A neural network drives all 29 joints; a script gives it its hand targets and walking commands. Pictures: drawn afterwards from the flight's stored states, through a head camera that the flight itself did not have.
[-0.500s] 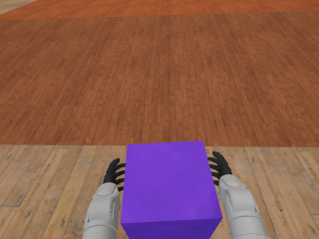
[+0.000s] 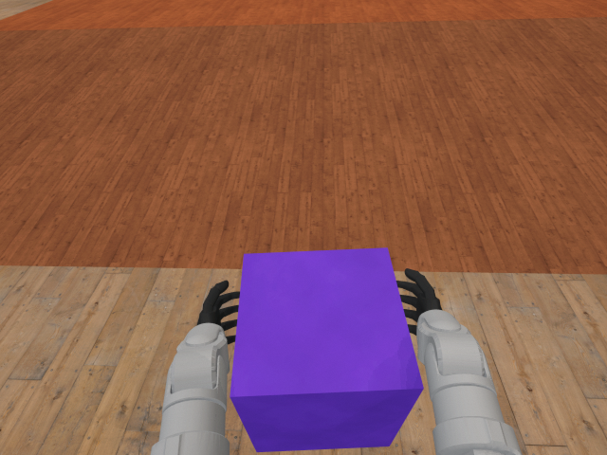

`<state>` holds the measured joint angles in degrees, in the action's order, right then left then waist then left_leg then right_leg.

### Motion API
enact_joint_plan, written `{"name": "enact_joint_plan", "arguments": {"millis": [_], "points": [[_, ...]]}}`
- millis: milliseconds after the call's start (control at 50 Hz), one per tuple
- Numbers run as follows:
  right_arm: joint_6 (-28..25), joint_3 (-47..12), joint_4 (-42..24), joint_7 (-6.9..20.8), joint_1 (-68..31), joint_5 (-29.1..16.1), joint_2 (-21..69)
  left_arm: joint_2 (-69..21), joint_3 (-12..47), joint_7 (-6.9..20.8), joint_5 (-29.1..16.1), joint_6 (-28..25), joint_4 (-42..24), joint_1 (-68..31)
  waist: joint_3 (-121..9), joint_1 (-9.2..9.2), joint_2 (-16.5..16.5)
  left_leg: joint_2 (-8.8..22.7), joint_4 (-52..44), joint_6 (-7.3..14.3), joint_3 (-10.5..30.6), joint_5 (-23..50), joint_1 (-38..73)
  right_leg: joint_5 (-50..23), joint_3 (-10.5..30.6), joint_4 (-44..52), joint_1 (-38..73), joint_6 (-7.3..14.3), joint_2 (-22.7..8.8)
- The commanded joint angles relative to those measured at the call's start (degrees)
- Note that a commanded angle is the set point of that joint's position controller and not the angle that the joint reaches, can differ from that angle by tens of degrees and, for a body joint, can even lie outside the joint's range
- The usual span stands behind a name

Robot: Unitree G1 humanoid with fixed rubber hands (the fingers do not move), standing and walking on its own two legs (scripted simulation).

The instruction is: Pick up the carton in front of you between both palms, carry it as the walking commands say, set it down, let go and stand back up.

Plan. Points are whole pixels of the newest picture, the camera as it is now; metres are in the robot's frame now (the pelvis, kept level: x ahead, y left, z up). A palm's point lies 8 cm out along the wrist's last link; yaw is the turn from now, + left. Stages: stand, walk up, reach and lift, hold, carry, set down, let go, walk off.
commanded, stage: reach and lift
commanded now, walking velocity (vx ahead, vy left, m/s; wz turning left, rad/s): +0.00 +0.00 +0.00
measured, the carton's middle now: (319, 354) +0.30 +0.00 -0.04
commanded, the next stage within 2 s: hold in 0.52 s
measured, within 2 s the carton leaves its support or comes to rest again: neither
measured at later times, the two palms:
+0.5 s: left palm (212, 327) +0.30 +0.14 +0.04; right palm (431, 314) +0.30 -0.16 +0.05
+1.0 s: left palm (205, 328) +0.29 +0.15 +0.06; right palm (433, 314) +0.29 -0.15 +0.07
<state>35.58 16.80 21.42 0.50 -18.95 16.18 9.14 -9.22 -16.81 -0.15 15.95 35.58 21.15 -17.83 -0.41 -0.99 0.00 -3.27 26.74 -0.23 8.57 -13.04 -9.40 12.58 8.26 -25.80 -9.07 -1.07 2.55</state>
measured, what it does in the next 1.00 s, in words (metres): stands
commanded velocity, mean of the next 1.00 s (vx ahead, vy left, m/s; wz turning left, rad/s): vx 0.00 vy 0.00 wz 0.00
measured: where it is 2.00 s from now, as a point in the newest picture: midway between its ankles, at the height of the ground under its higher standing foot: outside the picture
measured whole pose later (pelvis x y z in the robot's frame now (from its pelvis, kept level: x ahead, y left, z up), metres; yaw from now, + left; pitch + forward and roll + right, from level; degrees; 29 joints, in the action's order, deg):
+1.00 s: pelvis +0.00 +0.00 +0.01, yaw +0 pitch -8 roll +0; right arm 43.4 14.5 14.6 0.9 -17.4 16.5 9.3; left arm -9.0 -14.2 0.6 16.1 43.4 14.7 -16.3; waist 0.4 -0.4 0.0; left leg -2.8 21.4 -0.1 7.7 -11.0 -2.2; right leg 10.8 7.9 -21.2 -2.3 -0.9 1.9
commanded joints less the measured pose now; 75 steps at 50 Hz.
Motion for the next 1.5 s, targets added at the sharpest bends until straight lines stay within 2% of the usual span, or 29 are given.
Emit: {"name": "enact_joint_plan", "arguments": {"millis": [0, 60, 120, 180, 260, 300, 340, 380, 500, 600, 640, 680, 700, 720, 740, 800, 820, 920, 1020, 1040, 1220, 1260, 1280, 1320, 1340, 1380, 1420, 1440, 1480], "points": [[-0.02, -31.92, 2.62, 14.21, -26.84, -12.93, 53.46, -55.20, 33.56, 14.09, -14.30, -0.12, 1.34, -30.08, -13.20, -1.35, -1.40, -1.92, -5.46, -1.15, -3.94, 5.83, 4.48, -6.35, -4.70, 4.57, 3.18, 1.09, 2.62], [0.55, -31.75, 2.99, 14.11, -25.71, -12.35, 53.37, -54.14, 32.02, 14.10, -13.17, 0.62, 2.34, -27.12, -10.07, 0.14, 1.05, -2.06, -6.38, -0.53, -4.09, 4.97, 2.08, -6.30, -4.87, 5.50, 4.81, 0.55, 2.33], [0.59, -30.89, 3.21, 14.46, -24.07, -11.77, 52.53, -54.37, 33.06, 13.65, -13.54, 0.14, -1.06, -29.72, -8.71, -1.84, -0.54, -1.53, -6.43, -0.86, -3.73, 5.72, 3.60, -7.07, -4.55, 5.87, 2.92, 1.25, 1.91], [-0.04, -34.08, -2.65, 14.87, -29.59, -14.42, 53.75, -54.51, 33.42, 13.67, -13.56, 0.02, -2.16, -28.60, -12.36, 1.44, 0.72, -1.81, -6.42, -0.50, -3.50, 7.41, 4.42, -7.75, -5.45, 5.14, 5.16, 0.53, 2.57], [1.44, -33.41, -1.29, 14.35, -23.06, -13.51, 53.72, -54.17, 35.57, 13.56, -15.14, 1.07, -4.93, -27.86, -14.63, 0.07, -0.41, -1.46, -6.94, -0.83, -3.19, 11.35, 7.26, -11.53, -5.07, 5.10, 4.96, 0.64, 3.32], [1.63, -32.87, -2.24, 14.16, -24.23, -13.41, 52.58, -53.46, 33.44, 13.26, -13.10, 1.66, -3.37, -25.64, -12.69, 1.32, -1.06, -2.21, -7.04, -1.27, -4.17, 12.31, 7.09, -12.15, -4.70, 5.40, 5.28, 0.41, 3.12], [1.85, -33.45, -3.24, 13.75, -21.84, -13.10, 52.29, -53.92, 34.91, 13.60, -14.22, 2.18, -3.50, -24.37, -13.11, -1.09, -0.04, -2.32, -7.14, -1.21, -3.70, 13.85, 8.92, -13.60, -4.66, 6.45, 5.42, 0.18, 2.93], [2.26, -33.37, -4.10, 13.80, -21.76, -13.49, 52.73, -52.49, 34.10, 13.72, -13.73, 2.26, -5.02, -23.30, -12.52, 0.65, -0.30, -2.44, -7.65, -1.01, -4.35, 13.69, 7.97, -13.89, -4.79, 6.93, 6.35, 0.19, 2.58], [2.39, -34.81, -7.08, 13.46, -24.87, -14.34, 53.06, -53.64, 34.28, 14.01, -14.25, 2.66, -5.10, -25.51, -13.48, -0.18, -0.07, -2.82, -7.63, -0.81, -4.41, 12.50, 8.59, -13.84, -4.47, 7.10, 7.73, 0.07, 2.33], [5.38, -36.20, -8.79, 13.13, -20.23, -15.70, 53.02, -50.40, 34.89, 14.05, -14.86, 5.22, -8.85, -22.33, -11.95, 1.73, -0.53, -2.67, -8.84, -0.76, -4.71, 13.21, 7.27, -15.53, -3.74, 8.25, 10.34, -0.18, 1.66], [6.54, -35.90, -8.58, 12.88, -19.99, -14.74, 51.64, -50.58, 35.22, 14.12, -15.03, 6.15, -8.64, -21.59, -10.37, 0.26, 1.38, -2.25, -9.26, -0.63, -3.98, 12.30, 9.05, -13.84, -3.86, 8.89, 9.82, -0.18, 2.22], [6.70, -36.72, -10.11, 12.89, -21.01, -15.83, 53.10, -50.31, 35.71, 14.12, -15.44, 6.09, -11.04, -23.16, -9.28, 1.27, 0.06, -2.53, -9.29, -0.40, -4.60, 11.02, 9.49, -11.78, -3.77, 9.03, 7.18, -0.19, 2.07], [6.88, -35.37, -8.73, 12.72, -20.16, -15.28, 52.98, -49.63, 35.79, 14.21, -16.10, 6.18, -10.99, -25.90, -9.59, -0.41, 0.07, -2.54, -8.94, -0.43, -4.82, 9.40, 8.72, -11.79, -3.36, 9.17, 8.59, 0.23, 1.84], [6.76, -34.38, -8.67, 12.76, -22.86, -15.56, 51.70, -49.32, 33.96, 14.35, -14.32, 6.57, -7.82, -22.81, -9.78, 2.17, 1.23, -2.50, -10.21, -0.24, -4.37, 9.91, 8.30, -10.88, -4.62, 9.33, 9.65, -0.36, 2.03], [6.60, -36.06, -10.06, 12.75, -21.95, -15.72, 52.13, -50.88, 35.49, 14.15, -15.96, 6.35, -8.75, -24.20, -9.14, 0.23, 0.92, -2.68, -9.53, -0.61, -4.88, 9.67, 7.46, -10.85, -4.17, 9.03, 9.60, 0.19, 2.41], [6.98, -34.49, -8.67, 13.09, -23.10, -14.35, 51.86, -50.77, 34.31, 14.19, -14.33, 6.42, -9.81, -24.49, -8.75, 1.44, 0.48, -2.12, -10.19, 0.02, -3.86, 8.60, 7.02, -9.64, -4.54, 8.51, 8.77, 0.14, 2.27], [7.10, -32.94, -6.99, 13.03, -20.53, -13.98, 51.57, -50.56, 34.55, 14.45, -15.40, 6.71, -7.83, -24.46, -8.74, -0.72, 0.53, -2.45, -9.74, -0.43, -4.32, 8.36, 7.50, -9.75, -4.19, 8.92, 8.74, 0.25, 2.32], [6.57, -34.87, -6.67, 13.69, -24.86, -15.48, 54.16, -50.92, 35.26, 14.33, -14.57, 6.00, -9.20, -27.41, -9.28, 1.72, -0.11, -1.88, -9.18, -0.09, -4.28, 6.61, 7.84, -7.59, -4.60, 7.87, 7.89, 0.35, 2.22], [6.27, -32.05, -4.61, 14.01, -26.90, -13.56, 51.97, -52.91, 33.32, 14.56, -15.14, 6.14, -4.79, -30.90, -7.63, -0.30, 0.03, -1.33, -9.14, -0.22, -4.21, 0.59, 6.87, -0.97, -4.56, 8.37, 5.79, 1.42, 1.82], [6.39, -32.88, -4.43, 14.37, -26.98, -14.06, 52.19, -51.62, 34.16, 14.62, -14.56, 5.87, -6.93, -29.32, -8.43, 1.25, -0.37, -1.67, -9.92, -0.58, -4.97, 2.60, 8.26, -2.18, -4.84, 8.84, 4.55, 0.70, 2.14], [6.35, -32.12, -5.17, 14.21, -26.72, -13.66, 52.39, -51.66, 32.23, 14.36, -13.81, 6.66, -5.81, -28.28, -9.26, 1.52, 0.46, -2.28, -9.28, -1.06, -5.36, 5.83, 7.42, -5.61, -4.57, 8.96, 7.46, 0.59, 1.93], [6.43, -32.82, -5.73, 14.34, -25.20, -14.22, 51.74, -52.28, 32.98, 14.00, -14.83, 6.49, -6.75, -28.43, -9.42, 0.05, -0.59, -1.85, -9.50, -0.63, -4.98, 6.19, 9.38, -6.23, -4.68, 8.34, 5.63, 0.97, 2.00], [6.36, -35.51, -9.57, 13.91, -28.89, -15.43, 52.17, -52.80, 34.93, 13.70, -15.15, 6.73, -7.99, -28.94, -6.33, 0.86, -1.05, 6.98, -5.04, 1.01, -1.58, -3.22, 0.02, 3.91, -2.60, 3.44, -1.64, 1.23, -5.66], [7.44, -36.65, -10.87, 13.07, -27.01, -16.20, 51.53, -51.84, 36.39, 13.10, -16.80, 7.43, -11.53, -28.58, -9.03, 0.89, -1.70, 7.85, -9.91, 2.83, 3.19, -30.41, -4.84, 24.37, -3.39, 1.47, -4.83, 1.50, -3.56], [8.01, -37.46, -11.92, 12.68, -27.10, -17.16, 52.00, -51.23, 36.49, 12.82, -16.69, 8.34, -11.42, -28.62, -6.74, 0.68, -2.60, 8.19, -10.62, 3.06, 4.65, -35.85, -8.01, 27.44, -5.20, -0.52, -7.76, 1.13, -2.63], [9.55, -42.13, -16.51, 11.93, -26.09, -20.05, 51.89, -52.55, 42.22, 12.15, -20.25, 9.62, -17.26, -27.62, -10.77, 0.96, -7.85, 11.43, -11.33, 4.47, 6.36, -26.11, -6.00, 11.45, -11.23, -7.94, -5.85, 0.05, -0.79], [12.11, -44.49, -20.27, 11.12, -23.08, -21.04, 49.91, -51.52, 45.89, 11.28, -22.48, 12.06, -21.57, -26.87, -17.76, 0.97, -6.42, 9.84, -7.00, 3.97, 2.04, -21.33, -5.34, 8.00, -11.54, -2.89, -1.16, 1.24, -2.07], [13.77, -44.62, -22.73, 10.44, -23.73, -21.35, 47.93, -50.88, 47.20, 11.01, -24.02, 13.88, -23.24, -28.81, -15.89, 1.04, -2.85, 8.15, -1.74, 3.44, -0.20, -23.56, -11.32, 14.72, -5.05, 1.97, 2.31, 3.24, -6.24], [17.55, -48.84, -28.53, 9.79, -25.97, -24.39, 48.70, -47.90, 48.10, 9.85, -25.05, 17.26, -28.23, -26.07, -12.04, 3.05, 15.03, 1.62, 16.49, -0.51, -11.45, -16.87, -28.09, 30.04, 17.97, 15.22, 9.48, 9.69, -20.04]]}}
